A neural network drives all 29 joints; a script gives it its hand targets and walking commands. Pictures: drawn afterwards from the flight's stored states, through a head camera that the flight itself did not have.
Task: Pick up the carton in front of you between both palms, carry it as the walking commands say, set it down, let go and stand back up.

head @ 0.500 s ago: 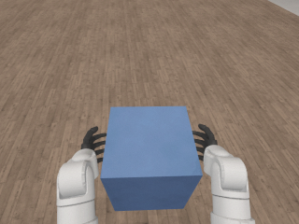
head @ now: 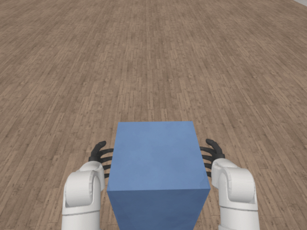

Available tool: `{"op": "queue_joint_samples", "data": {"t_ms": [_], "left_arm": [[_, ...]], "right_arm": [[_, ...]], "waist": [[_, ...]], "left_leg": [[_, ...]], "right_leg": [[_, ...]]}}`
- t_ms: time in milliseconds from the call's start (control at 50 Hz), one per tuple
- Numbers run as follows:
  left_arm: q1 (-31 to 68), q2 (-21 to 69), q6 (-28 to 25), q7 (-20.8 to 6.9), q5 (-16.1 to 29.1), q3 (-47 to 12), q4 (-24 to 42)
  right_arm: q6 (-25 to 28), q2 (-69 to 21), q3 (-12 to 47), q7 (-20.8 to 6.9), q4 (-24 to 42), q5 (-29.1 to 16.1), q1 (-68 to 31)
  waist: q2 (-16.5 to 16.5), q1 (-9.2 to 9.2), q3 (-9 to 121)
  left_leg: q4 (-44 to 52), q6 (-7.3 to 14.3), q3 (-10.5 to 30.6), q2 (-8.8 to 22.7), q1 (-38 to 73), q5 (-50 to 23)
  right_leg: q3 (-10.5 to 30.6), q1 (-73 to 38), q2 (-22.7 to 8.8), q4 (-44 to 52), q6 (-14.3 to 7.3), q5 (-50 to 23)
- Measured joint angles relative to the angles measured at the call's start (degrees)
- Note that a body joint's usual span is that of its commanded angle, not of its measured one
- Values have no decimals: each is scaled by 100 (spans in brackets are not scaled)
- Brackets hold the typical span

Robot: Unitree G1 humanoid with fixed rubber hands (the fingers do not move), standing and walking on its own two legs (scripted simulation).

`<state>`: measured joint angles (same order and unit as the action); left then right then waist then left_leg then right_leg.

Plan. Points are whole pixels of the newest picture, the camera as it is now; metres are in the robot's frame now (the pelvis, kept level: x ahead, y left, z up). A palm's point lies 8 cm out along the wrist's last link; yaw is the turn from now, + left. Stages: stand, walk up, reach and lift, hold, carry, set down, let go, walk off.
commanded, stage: carry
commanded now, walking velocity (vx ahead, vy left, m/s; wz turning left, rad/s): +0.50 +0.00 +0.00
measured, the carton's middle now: (156, 177) +0.28 +0.00 -0.02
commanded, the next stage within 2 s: none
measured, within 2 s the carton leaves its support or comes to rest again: neither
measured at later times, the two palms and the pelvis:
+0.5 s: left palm (106, 84) +0.60 +0.18 +0.08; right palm (187, 84) +0.57 -0.12 +0.08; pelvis +0.32 +0.05 +0.00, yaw -4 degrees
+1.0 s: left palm (127, 49) +0.91 +0.13 +0.06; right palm (186, 49) +0.92 -0.17 +0.05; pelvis +0.65 -0.02 +0.00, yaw +0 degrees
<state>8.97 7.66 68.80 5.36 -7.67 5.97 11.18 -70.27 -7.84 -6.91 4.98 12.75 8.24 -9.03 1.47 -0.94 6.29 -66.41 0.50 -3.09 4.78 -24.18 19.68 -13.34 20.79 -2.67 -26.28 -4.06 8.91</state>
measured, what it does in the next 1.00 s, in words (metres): walks ahead: left foot, then right foot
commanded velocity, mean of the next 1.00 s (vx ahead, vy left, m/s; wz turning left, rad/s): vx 0.50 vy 0.00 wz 0.00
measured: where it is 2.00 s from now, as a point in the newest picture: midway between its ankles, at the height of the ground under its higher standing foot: (157, 137)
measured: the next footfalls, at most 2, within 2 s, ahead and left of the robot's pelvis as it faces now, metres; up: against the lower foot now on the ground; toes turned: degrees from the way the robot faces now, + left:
left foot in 0.34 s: +0.41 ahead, +0.13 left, +0.00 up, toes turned +9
right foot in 0.86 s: +0.75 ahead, -0.10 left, +0.00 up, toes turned -13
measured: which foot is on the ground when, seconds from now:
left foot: up 0.00-0.32, down 0.34-0.90, up 0.92-1.00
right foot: down 0.00-0.38, up 0.40-0.84, down 0.86-1.00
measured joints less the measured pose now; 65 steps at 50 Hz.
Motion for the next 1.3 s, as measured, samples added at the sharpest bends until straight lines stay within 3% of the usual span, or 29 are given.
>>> {"op": "queue_joint_samples", "data": {"t_ms": [160, 320, 360, 380, 440, 500, 680, 820, 860, 900, 920, 960, 1000, 1180, 1300], "left_arm": [[-206, -21, -166, 12, 109, -63, 517], [-1, -2, 78, 19, 75, -120, 848], [92, -9, 150, 16, 44, -47, 843], [131, -33, 165, 16, 44, 18, 784], [169, -43, 236, 17, 29, 132, 603], [132, 23, 233, 39, -11, 86, 580], [95, 10, 120, 67, 7, -92, 991], [4, -2, 181, 49, 9, -36, 834], [30, 1, 167, 33, 9, -31, 689], [101, 12, 31, 21, -5, -65, 371], [131, 16, -10, 18, -5, -69, 245], [92, 13, -61, 15, 9, -76, 157], [-23, 1, -109, 18, 35, -82, 224], [-302, -26, -294, 12, 142, -88, 721], [-121, -12, -126, 7, 141, -124, 1043]], "right_arm": [[178, 39, 239, 29, 459, -30, 178], [-9, 34, 135, 44, 875, -111, 107], [-30, 18, 112, 35, 757, -113, -33], [9, 5, 126, 32, 593, -98, -117], [1, -14, 121, 31, 260, -73, -233], [3, 1, 81, 32, 312, -119, -111], [117, 15, 61, 23, 786, -216, -20], [33, 18, 152, -18, 574, -95, 1], [9, 24, 140, -21, 513, -56, 14], [46, 28, 24, -23, 371, -39, 2], [62, 24, -15, -24, 317, -27, 13], [79, 30, -2, -22, 272, -10, 55], [119, 35, 77, 2, 275, -12, 98], [329, 45, 326, 45, 631, -57, 278], [153, 40, 243, 80, 1062, -130, 187]], "waist": [[-73, -22, 2], [-133, 30, 215], [-256, 52, 225], [-362, 98, 209], [-304, 177, 37], [-248, 197, -133], [-218, 165, -118], [-156, 127, 101], [-91, 120, 88], [103, 27, 3], [89, 0, -81], [30, -8, -258], [-9, -1, -376], [-110, 25, -263], [-91, 95, -188]], "left_leg": [[2259, -148, -261, 246, -1112, -1139], [3876, 40, -779, 20, -583, -1646], [3967, 182, -971, -116, -285, -1697], [3679, 302, -1045, -168, -318, -1563], [3596, 449, -1079, -154, -76, -1049], [4125, 377, -1052, -178, 421, -1044], [5308, 205, -924, -299, 1887, -729], [5431, -178, -845, -255, 3044, 150], [4799, -295, -827, -118, 3137, 677], [2968, -248, -614, 162, 2467, 721], [1881, -209, -333, 104, 1955, 692], [380, -65, -22, -44, 1015, 482], [9, 16, 8, -37, 298, 100], [2016, -159, -271, 216, -1133, -1118], [3566, -81, -698, -41, -864, -2023]], "right_leg": [[97, -1251, 101, 1118, 140, 208], [203, -2382, 18, 1085, 574, 1225], [255, -2310, -199, 214, 666, 1817], [351, -1985, -365, -666, 629, 1807], [916, -609, -226, -3291, 481, 1660], [953, 425, -207, -3893, 382, 1098], [718, 1608, -418, -1751, 519, -267], [261, 1110, -175, -288, 327, -786], [77, 698, -27, 7, 236, -592], [-49, 708, 78, -465, -76, -251], [-61, 650, 63, -545, -146, -111], [-59, 372, 41, -346, -133, -49], [-48, 31, 58, 17, -102, -30], [139, -1418, 130, 1241, 71, 264], [176, -2238, 85, 1184, 369, 1002]]}}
